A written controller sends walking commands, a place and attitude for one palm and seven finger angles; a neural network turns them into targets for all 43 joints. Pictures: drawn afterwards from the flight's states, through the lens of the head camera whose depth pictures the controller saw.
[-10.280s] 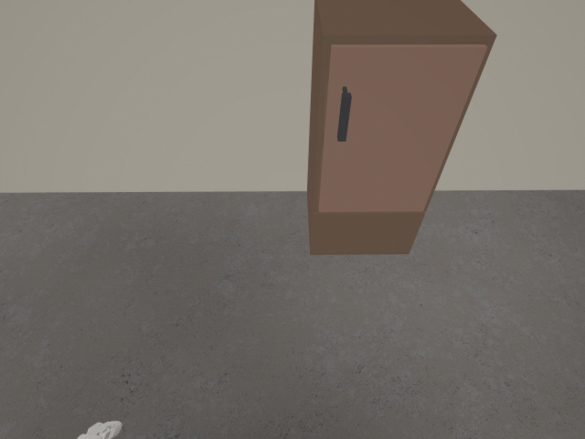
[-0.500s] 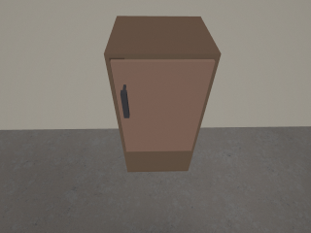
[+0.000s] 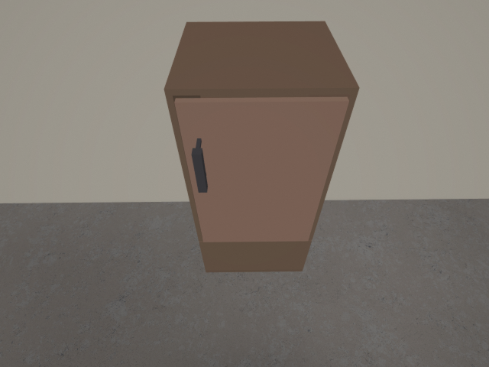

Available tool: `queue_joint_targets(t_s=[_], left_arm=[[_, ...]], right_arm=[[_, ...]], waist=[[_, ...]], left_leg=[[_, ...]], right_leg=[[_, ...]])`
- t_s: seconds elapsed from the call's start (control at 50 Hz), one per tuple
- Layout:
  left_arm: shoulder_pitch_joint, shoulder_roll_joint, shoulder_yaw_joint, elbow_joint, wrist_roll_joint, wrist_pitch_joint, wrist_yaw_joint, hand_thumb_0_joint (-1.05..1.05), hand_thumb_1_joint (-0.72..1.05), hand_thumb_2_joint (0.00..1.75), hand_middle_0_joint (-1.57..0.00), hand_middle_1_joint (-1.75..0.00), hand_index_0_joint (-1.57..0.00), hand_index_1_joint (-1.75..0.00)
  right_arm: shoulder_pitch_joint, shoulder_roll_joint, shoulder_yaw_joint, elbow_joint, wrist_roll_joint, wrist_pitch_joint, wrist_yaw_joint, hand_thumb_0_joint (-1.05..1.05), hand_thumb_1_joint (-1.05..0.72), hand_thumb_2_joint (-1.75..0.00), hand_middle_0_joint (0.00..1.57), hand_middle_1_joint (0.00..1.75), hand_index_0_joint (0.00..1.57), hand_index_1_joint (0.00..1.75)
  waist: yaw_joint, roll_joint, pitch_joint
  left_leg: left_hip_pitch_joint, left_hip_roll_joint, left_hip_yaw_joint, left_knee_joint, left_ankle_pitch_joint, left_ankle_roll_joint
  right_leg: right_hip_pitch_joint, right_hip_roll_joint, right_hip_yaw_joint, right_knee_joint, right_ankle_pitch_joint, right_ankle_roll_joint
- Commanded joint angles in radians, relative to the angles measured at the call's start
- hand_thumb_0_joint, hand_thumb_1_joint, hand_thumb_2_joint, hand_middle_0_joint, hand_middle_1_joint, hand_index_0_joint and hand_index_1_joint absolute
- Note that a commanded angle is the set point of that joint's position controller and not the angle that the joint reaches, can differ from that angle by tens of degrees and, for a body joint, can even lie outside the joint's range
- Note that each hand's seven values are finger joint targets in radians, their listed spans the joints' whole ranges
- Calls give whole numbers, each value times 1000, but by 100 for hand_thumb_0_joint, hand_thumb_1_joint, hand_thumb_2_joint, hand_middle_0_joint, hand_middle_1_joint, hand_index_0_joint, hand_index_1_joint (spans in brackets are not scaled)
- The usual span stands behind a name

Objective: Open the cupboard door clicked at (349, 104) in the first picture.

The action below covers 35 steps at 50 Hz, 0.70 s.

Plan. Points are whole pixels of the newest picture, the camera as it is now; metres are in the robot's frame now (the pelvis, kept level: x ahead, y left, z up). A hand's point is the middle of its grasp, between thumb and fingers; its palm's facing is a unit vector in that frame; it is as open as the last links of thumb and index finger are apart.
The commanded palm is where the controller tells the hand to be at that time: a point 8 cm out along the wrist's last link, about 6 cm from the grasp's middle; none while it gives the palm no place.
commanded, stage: come to a stop and stand still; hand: left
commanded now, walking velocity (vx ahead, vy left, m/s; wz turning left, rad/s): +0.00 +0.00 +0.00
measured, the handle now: (201, 165) +0.59 +0.15 -0.06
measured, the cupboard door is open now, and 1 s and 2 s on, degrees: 0 0 0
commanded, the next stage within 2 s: look again from close up in 0.32 s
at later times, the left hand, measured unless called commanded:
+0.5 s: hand out of the picture +0.03 +0.17 -0.17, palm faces +0.03 -0.98 -0.22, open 7.4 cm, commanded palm none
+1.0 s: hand out of the picture +0.03 +0.16 -0.17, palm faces +0.03 -0.97 -0.22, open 7.4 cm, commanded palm none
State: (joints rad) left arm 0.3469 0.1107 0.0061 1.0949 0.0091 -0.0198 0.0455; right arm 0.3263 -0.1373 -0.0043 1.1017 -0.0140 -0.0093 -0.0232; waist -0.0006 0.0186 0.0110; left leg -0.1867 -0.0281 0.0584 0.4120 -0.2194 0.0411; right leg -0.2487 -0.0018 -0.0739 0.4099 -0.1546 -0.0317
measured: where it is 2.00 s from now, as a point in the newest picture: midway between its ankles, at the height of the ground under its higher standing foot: outside the picture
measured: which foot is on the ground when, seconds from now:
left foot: down 0.00-1.00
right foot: down 0.00-1.00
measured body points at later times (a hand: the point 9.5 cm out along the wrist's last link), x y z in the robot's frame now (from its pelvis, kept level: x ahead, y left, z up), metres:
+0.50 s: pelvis +0.02 -0.01 +0.00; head +0.03 -0.02 +0.45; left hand +0.03 +0.22 -0.15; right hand +0.01 -0.23 -0.16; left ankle +0.00 +0.09 -0.74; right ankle +0.04 -0.10 -0.74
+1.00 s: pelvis +0.03 -0.02 +0.00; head +0.03 -0.03 +0.45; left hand +0.03 +0.21 -0.15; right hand +0.02 -0.24 -0.16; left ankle +0.00 +0.09 -0.74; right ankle +0.04 -0.10 -0.74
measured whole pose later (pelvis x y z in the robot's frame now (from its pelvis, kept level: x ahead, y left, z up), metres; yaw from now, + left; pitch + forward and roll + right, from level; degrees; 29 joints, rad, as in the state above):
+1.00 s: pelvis +0.03 -0.02 +0.00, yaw +0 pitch -1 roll +0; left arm 0.30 0.15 0.00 1.11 0.00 -0.03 0.04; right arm 0.29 -0.17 0.01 1.14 -0.01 -0.01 -0.03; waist 0.00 0.02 0.02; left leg -0.09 0.00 0.05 0.36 -0.24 0.01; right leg -0.16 0.03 -0.08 0.37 -0.19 -0.06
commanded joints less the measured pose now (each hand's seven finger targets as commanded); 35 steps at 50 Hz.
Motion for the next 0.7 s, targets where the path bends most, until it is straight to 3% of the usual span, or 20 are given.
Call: queue_joint_targets(t_s=[0.0,0.12,0.2,0.44,0.68], left_arm=[[58,106,11,-28,4,-14,6,0,90,90,-20,-30,-20,-30],[44,110,8,-22,4,-12,7,0,90,90,-20,-30,-20,-30],[35,120,8,-22,4,-12,6,0,90,90,-20,-30,-20,-30],[15,144,11,-27,1,-16,3,0,90,90,-20,-30,-20,-30],[2,156,10,-21,-1,-15,1,0,90,90,-20,-30,-20,-30]], right_arm=[[70,-97,-11,-17,7,-18,-13,0,-90,-90,20,30,20,30],[47,-96,-7,-8,7,-17,-14,0,-90,-90,20,30,20,30],[42,-104,-8,-5,7,-16,-13,0,-90,-90,20,30,20,30],[25,-122,-4,5,5,-20,-14,0,-90,-90,20,30,20,30],[25,-130,-1,17,4,-17,-15,0,-90,-90,20,30,20,30]], waist=[[-7,-24,37],[-6,-6,60],[-4,-28,69],[-3,-16,36],[-3,-29,57]], left_leg=[[-47,134,-124,-110,47,-4],[-35,138,-117,-125,52,-8],[-30,136,-115,-127,37,-8],[2,138,-110,-122,92,-9],[2,135,-107,-126,63,-11]], right_leg=[[65,-119,126,-73,43,-5],[66,-118,125,-77,50,-3],[65,-118,129,-88,30,-2],[106,-123,135,-88,87,-8],[102,-123,146,-110,45,-11]])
